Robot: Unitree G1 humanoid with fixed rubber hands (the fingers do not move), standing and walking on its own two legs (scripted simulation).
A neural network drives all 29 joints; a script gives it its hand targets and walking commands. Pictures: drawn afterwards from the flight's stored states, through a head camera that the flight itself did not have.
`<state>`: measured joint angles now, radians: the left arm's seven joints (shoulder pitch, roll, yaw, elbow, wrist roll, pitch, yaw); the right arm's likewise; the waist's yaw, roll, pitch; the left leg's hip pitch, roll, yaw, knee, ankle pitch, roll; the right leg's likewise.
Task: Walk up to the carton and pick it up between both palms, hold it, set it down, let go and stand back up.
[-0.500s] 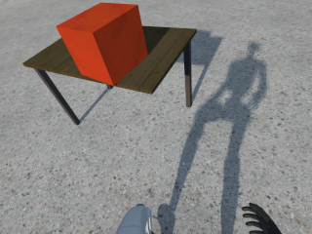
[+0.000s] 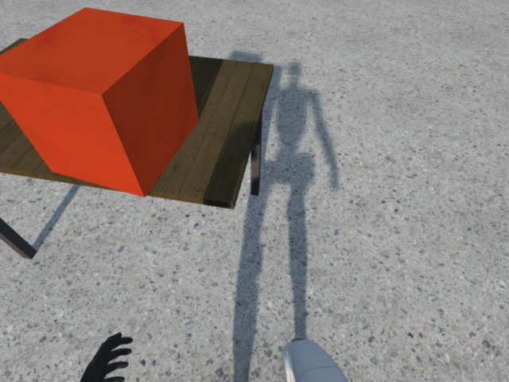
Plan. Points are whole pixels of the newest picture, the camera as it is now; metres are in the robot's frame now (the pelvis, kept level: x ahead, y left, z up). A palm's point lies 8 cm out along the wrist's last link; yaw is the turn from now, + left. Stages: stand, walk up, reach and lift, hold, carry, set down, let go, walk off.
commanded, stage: walk up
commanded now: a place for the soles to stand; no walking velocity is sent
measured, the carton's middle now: (114, 100) +0.73 +0.29 +0.05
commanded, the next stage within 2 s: none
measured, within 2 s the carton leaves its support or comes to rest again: neither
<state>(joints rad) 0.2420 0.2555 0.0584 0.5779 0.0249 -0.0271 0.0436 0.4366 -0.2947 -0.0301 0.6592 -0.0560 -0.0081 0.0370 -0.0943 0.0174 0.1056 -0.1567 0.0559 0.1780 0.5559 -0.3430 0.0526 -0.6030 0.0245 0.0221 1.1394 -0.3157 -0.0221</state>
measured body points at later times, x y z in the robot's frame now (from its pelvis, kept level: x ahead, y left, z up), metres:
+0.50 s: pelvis +0.13 +0.12 -0.01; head +0.14 +0.06 +0.44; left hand +0.19 +0.41 -0.08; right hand +0.25 -0.16 -0.13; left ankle +0.24 +0.30 -0.65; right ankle +0.15 -0.07 -0.73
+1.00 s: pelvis +0.23 +0.29 -0.01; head +0.26 +0.27 +0.44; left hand +0.43 +0.51 -0.11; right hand +0.18 +0.02 -0.13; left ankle +0.25 +0.34 -0.73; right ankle +0.27 +0.18 -0.71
